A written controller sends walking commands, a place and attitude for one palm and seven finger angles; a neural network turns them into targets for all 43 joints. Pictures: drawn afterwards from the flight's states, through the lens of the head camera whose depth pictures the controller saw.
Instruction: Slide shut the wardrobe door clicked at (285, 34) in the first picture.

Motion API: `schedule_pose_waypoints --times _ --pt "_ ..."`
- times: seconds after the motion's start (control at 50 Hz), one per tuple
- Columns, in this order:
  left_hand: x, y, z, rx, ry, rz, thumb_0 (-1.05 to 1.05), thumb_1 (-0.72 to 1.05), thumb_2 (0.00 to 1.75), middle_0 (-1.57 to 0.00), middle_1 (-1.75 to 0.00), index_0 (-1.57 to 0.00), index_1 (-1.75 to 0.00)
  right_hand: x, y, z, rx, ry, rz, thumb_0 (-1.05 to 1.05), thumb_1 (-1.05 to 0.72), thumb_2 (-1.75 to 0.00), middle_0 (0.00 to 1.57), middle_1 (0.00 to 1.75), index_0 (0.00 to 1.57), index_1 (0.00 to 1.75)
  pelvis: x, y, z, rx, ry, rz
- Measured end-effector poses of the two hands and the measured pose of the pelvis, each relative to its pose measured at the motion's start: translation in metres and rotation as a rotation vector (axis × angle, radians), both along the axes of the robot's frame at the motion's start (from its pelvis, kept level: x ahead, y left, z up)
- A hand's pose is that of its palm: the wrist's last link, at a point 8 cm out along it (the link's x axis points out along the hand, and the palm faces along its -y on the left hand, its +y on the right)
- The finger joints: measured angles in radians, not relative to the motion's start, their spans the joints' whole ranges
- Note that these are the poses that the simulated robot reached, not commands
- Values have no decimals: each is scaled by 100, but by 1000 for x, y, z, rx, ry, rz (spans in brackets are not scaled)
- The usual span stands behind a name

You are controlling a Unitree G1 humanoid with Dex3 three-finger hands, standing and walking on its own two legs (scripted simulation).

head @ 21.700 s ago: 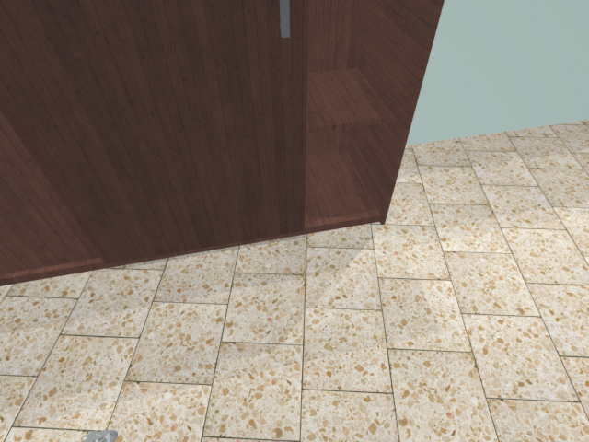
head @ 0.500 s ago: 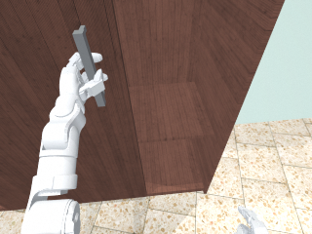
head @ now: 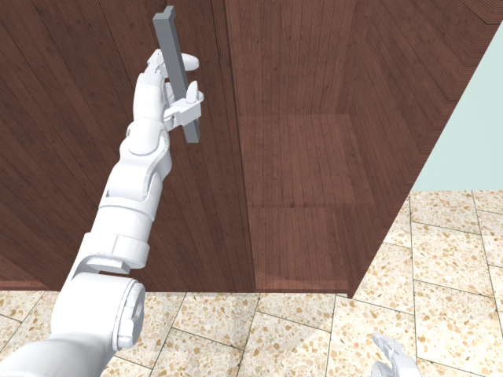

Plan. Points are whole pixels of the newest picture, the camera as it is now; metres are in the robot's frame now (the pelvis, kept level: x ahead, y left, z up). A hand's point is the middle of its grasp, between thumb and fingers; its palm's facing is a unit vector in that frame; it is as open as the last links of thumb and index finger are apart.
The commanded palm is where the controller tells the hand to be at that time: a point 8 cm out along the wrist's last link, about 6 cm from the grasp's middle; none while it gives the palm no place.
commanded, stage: step sideways, sliding the door along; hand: left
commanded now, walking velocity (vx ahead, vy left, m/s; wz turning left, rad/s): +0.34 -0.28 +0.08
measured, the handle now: (182, 81) +0.49 +0.15 +0.23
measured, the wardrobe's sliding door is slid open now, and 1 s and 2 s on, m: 0.37 0.35 0.21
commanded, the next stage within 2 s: none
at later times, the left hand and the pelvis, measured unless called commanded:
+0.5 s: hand (201, 105) +0.45 +0.11 +0.21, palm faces +0.24 -0.97 -0.07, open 6.1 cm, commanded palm +0.43 +0.09 +0.22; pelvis +0.01 -0.06 -0.01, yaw +5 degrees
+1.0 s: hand (213, 100) +0.47 +0.10 +0.21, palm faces +0.53 -0.85 -0.07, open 6.5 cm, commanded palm +0.43 +0.04 +0.21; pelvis +0.11 -0.18 -0.01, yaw +12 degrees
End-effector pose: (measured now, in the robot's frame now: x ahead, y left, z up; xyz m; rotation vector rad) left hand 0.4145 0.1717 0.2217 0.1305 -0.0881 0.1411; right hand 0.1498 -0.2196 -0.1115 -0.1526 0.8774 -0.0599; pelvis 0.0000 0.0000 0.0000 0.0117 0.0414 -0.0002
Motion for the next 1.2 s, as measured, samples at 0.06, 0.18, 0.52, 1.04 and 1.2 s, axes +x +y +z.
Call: schedule_pose_waypoints --times 0.06,0.18,0.52,1.04,1.2 --pt "1 1 -3 29 -49 -15 -4 75 82 -40 -140 -21 -140 -17 -6 -6 -5 13 -40 1 -90 -89 20 30 20 30 -9 -1 -3 7 -14 -27" --pt "1 -3 -6 42 -91 21 -5 75 84 -44 -140 -18 -140 -53 -24 -26 -4 117 -65 1 -90 -90 20 30 20 30 -17 -18 -9 16 -57 -20" --pt "5 -10 -14 -14 -209 82 -3 78 87 -43 -140 -15 -138 24 -67 -17 -51 121 82 1 -91 -90 20 30 19 30 7 -67 -9 14 -96 98" --pt "6 -42 -17 39 -259 390 -5 74 84 -48 -142 -12 -132 229 -126 8 -7 -114 299 1 -91 -90 19 30 19 30 116 -178 -2 -7 -67 217" --pt "7 -61 -18 24 -279 364 -4 74 82 -47 -141 -13 -129 253 -105 17 27 -135 339 1 -91 -90 19 30 19 30 142 -172 4 -13 -25 267"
